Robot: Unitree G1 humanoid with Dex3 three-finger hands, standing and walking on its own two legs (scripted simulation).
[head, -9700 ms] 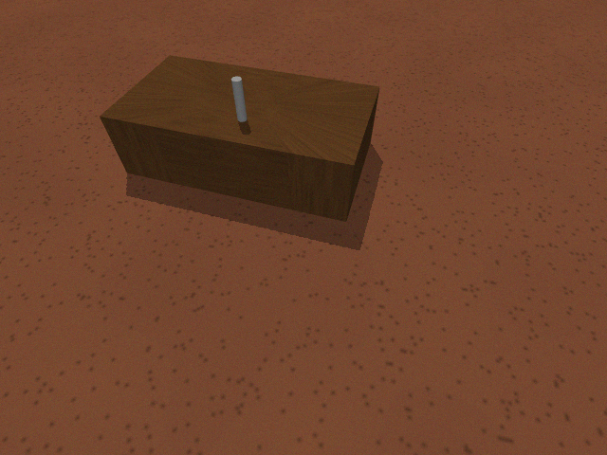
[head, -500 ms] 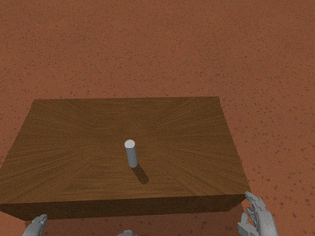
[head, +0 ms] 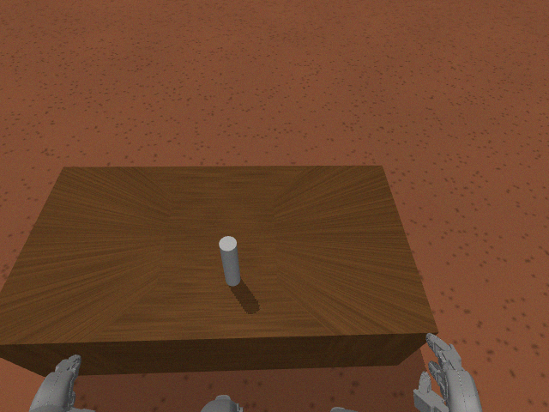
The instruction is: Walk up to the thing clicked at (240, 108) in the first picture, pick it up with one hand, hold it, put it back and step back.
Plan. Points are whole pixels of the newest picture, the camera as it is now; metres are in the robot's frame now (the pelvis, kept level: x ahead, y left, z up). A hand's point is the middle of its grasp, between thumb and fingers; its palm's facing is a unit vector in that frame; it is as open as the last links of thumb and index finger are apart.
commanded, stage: go down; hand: left
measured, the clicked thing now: (230, 262) +0.51 +0.11 -0.29
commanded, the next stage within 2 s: none
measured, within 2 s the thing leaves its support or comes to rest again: neither
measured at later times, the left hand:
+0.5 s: hand (107, 284) +0.33 +0.29 -0.05, palm faces +0.09 -0.99 -0.14, open 17.6 cm
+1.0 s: hand (107, 242) +0.40 +0.29 -0.02, palm faces +0.05 -1.00 -0.08, open 17.7 cm
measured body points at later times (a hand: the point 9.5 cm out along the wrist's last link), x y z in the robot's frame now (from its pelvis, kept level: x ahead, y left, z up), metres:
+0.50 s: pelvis -0.01 +0.00 -0.01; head +0.08 +0.02 +0.43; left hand +0.33 +0.34 -0.04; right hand +0.06 -0.28 -0.10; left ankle +0.03 +0.12 -0.68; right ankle -0.01 -0.14 -0.68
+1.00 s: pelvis -0.02 +0.00 -0.02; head +0.11 +0.03 +0.41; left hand +0.39 +0.35 -0.02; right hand +0.03 -0.28 -0.12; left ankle +0.03 +0.12 -0.68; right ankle -0.01 -0.14 -0.68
